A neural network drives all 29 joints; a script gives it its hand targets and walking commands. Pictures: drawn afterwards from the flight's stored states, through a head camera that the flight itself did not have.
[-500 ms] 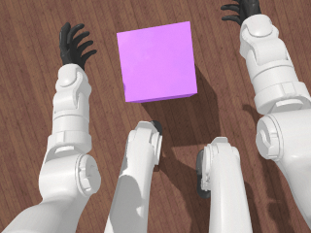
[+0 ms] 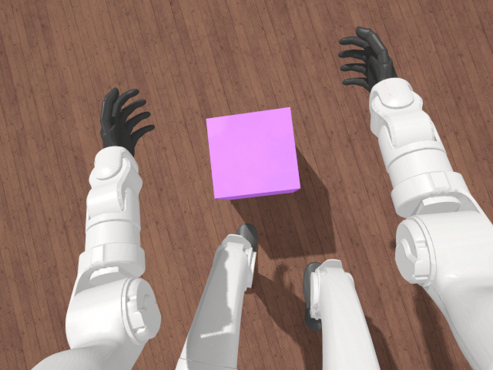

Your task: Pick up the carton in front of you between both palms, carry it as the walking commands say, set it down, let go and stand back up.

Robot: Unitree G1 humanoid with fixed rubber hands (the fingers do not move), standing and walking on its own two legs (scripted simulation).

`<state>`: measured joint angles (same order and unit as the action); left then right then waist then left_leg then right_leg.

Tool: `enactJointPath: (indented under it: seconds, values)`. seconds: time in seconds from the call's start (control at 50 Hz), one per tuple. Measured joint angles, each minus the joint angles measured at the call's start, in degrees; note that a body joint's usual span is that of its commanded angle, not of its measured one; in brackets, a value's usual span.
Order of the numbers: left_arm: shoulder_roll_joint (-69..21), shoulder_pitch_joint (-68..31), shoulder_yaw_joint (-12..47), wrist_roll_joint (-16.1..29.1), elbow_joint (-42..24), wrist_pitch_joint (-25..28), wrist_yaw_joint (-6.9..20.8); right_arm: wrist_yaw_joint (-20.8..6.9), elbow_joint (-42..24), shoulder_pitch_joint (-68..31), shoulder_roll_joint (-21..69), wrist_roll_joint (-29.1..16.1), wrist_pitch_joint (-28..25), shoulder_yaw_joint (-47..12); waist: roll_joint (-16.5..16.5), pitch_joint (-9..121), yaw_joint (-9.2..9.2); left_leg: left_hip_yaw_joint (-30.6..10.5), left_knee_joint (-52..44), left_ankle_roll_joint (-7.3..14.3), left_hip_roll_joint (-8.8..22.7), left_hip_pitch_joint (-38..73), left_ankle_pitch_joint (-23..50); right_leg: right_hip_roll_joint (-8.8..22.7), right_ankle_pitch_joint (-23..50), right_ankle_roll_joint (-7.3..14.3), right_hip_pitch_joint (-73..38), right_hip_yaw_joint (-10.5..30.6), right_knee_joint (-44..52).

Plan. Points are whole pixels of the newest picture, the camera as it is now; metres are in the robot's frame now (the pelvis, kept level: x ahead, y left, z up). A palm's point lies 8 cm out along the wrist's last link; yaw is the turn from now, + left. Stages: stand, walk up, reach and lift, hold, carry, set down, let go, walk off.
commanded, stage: let go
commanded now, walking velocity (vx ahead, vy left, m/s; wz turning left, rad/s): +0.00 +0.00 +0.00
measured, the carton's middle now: (255, 160) +0.45 +0.12 -0.50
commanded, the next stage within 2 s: stand in 1.32 s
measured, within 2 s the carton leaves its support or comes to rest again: neither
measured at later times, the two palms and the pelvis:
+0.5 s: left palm (59, 227) +0.27 +0.28 +0.04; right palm (464, 195) +0.37 -0.14 +0.02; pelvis +0.06 +0.03 +0.12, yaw +1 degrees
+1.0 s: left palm (82, 267) +0.25 +0.21 +0.08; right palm out of the picture +0.26 -0.25 +0.09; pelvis +0.09 -0.02 +0.15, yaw +2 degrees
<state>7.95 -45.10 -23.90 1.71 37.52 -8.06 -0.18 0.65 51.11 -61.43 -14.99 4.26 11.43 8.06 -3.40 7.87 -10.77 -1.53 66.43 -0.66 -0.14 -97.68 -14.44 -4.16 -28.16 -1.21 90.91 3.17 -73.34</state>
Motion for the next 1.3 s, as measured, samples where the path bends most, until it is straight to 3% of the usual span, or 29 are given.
enactJointPath:
  seconds: [0.18,0.32,0.5,0.66,0.96,1.1,1.3]
  values:
    - [-0.7,13.5,5.0,-4.1,-4.4,1.7,4.1,3.9,-9.3,17.3,6.9,3.9,-2.3,3.2,1.6,-0.1,1.72,0.2,-10.5,1.1,0.2,13.4,2.0,0.3,3.6,-0.6,-13.9,0.6,12.5]
    - [2.2,27.5,12.1,-4.1,-8.2,3.5,7.0,6.7,-17.3,34.8,10.6,3.1,-4.7,2.7,2.8,-3.6,3.18,1.1,-17.9,2.0,-0.1,29.5,2.2,1.2,5.0,-1.1,-30.4,1.7,21.6]
    - [4.2,43.9,20.4,-1.0,-13.8,5.7,5.8,4.0,-18.1,49.2,8.8,0.7,-9.4,0.7,3.7,-7.1,3.90,1.4,-25.8,2.5,-1.5,49.0,1.8,3.1,5.4,-0.8,-50.6,1.9,31.2]
    - [3.7,55.3,23.4,-0.3,-17.5,6.4,4.2,1.3,-19.0,59.7,7.1,0.2,-11.5,-1.0,4.2,-9.5,5.06,0.8,-33.7,1.9,-2.1,64.7,2.7,4.0,6.8,-0.2,-66.7,1.4,39.9]
    - [4.8,58.3,21.4,-1.5,-13.9,3.6,4.2,-3.2,-25.7,74.0,3.2,-4.0,-8.1,-5.6,1.3,-11.9,10.66,-0.6,-43.4,-0.8,-0.6,84.4,4.6,2.7,8.2,2.8,-85.6,0.4,48.0]
    - [4.6,57.8,21.0,-3.2,-14.2,-0.1,3.2,-2.7,-25.1,74.9,2.7,-5.4,-7.5,-6.6,1.0,-12.1,11.12,-1.0,-42.1,-1.3,-0.2,86.1,3.6,2.2,7.5,3.4,-87.6,0.0,47.1]
    - [5.8,58.4,21.2,-2.8,-14.6,-2.9,1.3,-1.4,-23.7,73.7,3.7,-4.6,-7.2,-6.9,1.3,-10.9,10.30,-1.5,-39.9,-0.4,-1.4,84.8,2.9,3.2,6.7,2.5,-87.0,-0.7,45.8]
